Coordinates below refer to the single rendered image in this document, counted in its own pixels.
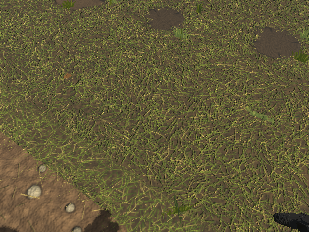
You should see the robot right hand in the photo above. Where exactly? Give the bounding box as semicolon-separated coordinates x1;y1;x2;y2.
273;213;309;232

